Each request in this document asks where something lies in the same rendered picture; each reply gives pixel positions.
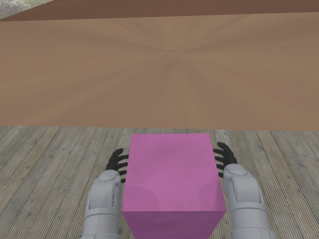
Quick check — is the carton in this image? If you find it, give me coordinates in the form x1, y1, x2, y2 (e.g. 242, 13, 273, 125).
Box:
122, 132, 226, 239

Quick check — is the robot right hand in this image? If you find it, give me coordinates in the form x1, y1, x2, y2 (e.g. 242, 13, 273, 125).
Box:
213, 141, 238, 178

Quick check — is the left robot forearm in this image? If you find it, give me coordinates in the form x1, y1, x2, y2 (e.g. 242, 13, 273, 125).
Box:
79, 169, 122, 239

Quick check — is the robot left hand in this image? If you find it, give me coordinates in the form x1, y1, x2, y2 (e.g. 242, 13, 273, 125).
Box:
106, 148, 129, 183

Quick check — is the right robot forearm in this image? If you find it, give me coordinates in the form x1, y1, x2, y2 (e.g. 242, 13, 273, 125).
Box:
223, 163, 278, 239

